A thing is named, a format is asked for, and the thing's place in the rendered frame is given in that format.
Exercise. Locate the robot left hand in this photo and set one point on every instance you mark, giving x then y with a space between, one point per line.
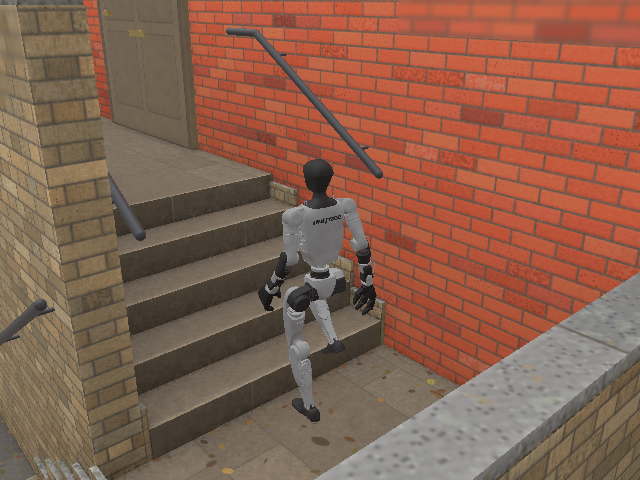
266 298

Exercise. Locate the robot right hand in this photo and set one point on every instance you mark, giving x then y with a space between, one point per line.
367 292

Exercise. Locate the robot right shin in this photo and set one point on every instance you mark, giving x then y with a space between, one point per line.
321 313

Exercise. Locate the robot left upper arm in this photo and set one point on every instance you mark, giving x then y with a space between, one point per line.
291 219

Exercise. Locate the right robot foot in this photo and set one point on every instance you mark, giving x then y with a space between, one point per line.
336 347

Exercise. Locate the left robot forearm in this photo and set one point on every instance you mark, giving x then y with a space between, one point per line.
279 275

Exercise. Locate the robot right upper arm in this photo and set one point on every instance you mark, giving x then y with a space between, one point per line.
359 241

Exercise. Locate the right robot forearm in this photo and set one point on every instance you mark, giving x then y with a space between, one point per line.
365 267

